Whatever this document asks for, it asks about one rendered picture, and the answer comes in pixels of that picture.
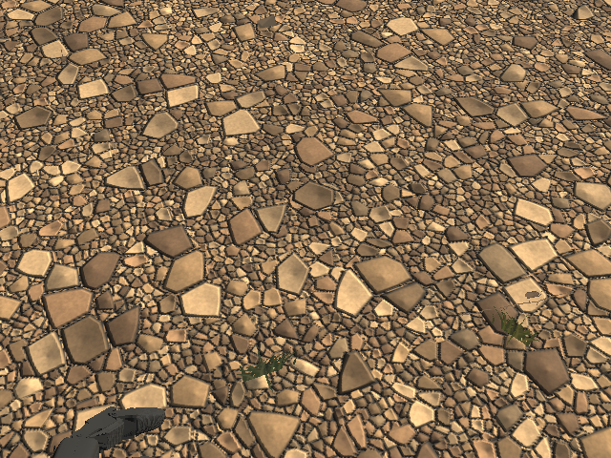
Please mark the robot left hand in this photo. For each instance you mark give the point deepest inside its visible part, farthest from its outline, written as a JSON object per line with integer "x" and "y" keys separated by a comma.
{"x": 108, "y": 428}

